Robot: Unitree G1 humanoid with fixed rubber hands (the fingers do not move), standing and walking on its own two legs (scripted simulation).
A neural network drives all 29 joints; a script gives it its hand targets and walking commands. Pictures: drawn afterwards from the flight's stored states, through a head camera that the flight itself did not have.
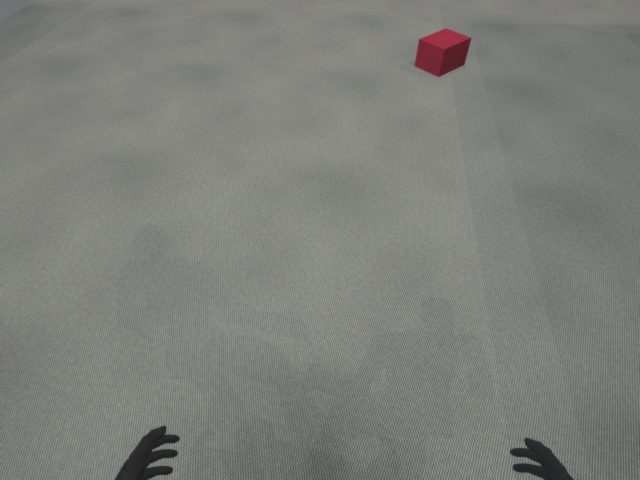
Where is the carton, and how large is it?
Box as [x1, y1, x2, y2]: [415, 29, 470, 76]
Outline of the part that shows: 469,37 448,29 443,29 419,39 415,66 439,76 462,65 464,63 470,40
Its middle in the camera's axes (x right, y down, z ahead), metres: +0.82 -1.27 +2.59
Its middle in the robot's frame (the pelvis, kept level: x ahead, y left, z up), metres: +2.71 -0.76 -0.67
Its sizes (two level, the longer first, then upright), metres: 0.271 0.209 0.177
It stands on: the floor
